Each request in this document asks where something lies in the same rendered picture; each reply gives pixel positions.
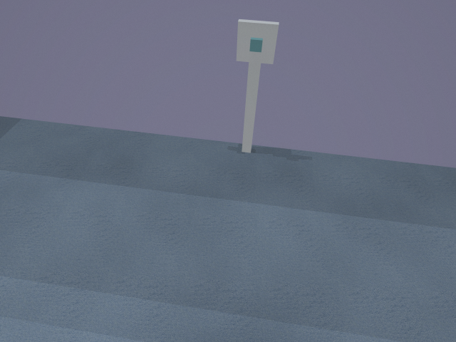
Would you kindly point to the button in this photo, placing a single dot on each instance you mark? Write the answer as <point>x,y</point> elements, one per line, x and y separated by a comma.
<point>256,44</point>

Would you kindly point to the panel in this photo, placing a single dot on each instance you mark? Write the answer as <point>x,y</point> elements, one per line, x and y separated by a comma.
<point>267,30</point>

